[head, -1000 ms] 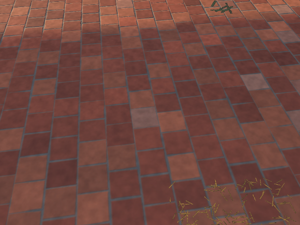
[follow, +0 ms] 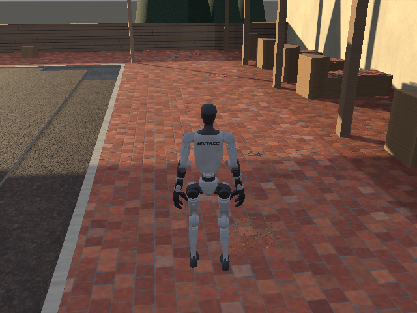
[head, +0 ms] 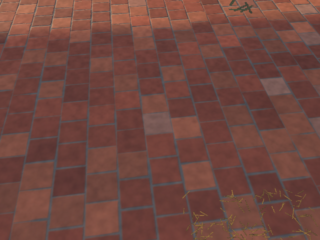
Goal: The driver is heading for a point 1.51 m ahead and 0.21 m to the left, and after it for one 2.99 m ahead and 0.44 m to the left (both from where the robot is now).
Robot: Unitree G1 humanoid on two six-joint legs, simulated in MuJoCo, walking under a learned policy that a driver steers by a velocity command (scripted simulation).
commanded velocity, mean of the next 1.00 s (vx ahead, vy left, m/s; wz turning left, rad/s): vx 0.24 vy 0.00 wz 0.00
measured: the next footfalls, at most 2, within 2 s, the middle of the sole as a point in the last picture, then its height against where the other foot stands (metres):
left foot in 0.98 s outside the picture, level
right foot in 1.52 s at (201, 191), level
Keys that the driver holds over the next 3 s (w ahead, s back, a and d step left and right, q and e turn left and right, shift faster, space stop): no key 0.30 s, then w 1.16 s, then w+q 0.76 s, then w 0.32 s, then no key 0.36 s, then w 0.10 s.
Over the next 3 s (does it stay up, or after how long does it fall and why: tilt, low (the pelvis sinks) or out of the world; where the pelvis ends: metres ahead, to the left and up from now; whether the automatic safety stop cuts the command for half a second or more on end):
stays up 1.28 0.12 0.00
